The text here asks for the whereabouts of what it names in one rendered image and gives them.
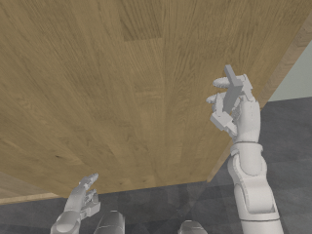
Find right robot thigh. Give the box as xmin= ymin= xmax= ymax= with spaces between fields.
xmin=177 ymin=220 xmax=208 ymax=234

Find left robot thigh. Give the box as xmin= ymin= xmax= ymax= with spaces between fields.
xmin=94 ymin=212 xmax=125 ymax=234

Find robot left hand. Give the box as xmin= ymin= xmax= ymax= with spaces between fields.
xmin=63 ymin=173 xmax=100 ymax=220

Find wardrobe door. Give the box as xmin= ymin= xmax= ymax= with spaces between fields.
xmin=0 ymin=0 xmax=312 ymax=199
xmin=0 ymin=172 xmax=51 ymax=199

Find robot right hand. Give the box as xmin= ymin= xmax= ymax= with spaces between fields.
xmin=206 ymin=73 xmax=261 ymax=144

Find handle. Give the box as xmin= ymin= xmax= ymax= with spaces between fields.
xmin=212 ymin=64 xmax=244 ymax=128

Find robot thigh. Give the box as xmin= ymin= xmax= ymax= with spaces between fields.
xmin=94 ymin=212 xmax=125 ymax=234
xmin=177 ymin=220 xmax=208 ymax=234

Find robot right forearm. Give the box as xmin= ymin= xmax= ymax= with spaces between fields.
xmin=227 ymin=141 xmax=284 ymax=234

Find robot left forearm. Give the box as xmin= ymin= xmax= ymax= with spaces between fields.
xmin=50 ymin=211 xmax=81 ymax=234

